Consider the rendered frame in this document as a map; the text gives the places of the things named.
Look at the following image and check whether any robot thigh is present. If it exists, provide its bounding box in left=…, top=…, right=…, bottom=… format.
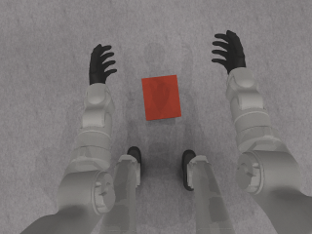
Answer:
left=186, top=160, right=236, bottom=234
left=98, top=159, right=140, bottom=234

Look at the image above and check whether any right robot hand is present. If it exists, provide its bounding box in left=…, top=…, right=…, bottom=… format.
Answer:
left=212, top=30, right=246, bottom=75

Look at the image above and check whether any right robot upper arm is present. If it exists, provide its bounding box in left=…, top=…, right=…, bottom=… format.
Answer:
left=235, top=149, right=312, bottom=234

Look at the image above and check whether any carton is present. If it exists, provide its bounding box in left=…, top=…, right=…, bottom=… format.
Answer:
left=141, top=75, right=181, bottom=121

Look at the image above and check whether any left robot hand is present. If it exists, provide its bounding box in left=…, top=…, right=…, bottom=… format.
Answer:
left=89, top=44, right=117, bottom=85

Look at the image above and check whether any left robot upper arm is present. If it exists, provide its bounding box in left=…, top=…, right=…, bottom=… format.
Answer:
left=20, top=170, right=116, bottom=234

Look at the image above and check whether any left robot forearm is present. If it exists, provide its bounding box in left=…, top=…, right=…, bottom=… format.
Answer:
left=57, top=83, right=115, bottom=207

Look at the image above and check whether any right robot thigh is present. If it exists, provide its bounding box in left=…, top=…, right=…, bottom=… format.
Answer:
left=186, top=160, right=236, bottom=234

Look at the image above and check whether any right robot forearm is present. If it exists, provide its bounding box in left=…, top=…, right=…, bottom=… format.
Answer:
left=225, top=67, right=302, bottom=187

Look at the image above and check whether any left robot thigh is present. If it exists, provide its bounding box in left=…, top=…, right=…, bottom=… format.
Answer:
left=98, top=159, right=140, bottom=234

